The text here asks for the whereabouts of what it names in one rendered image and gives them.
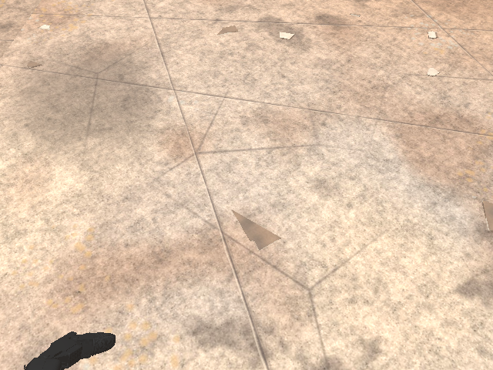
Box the left robot hand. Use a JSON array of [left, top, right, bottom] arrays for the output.
[[24, 331, 116, 370]]

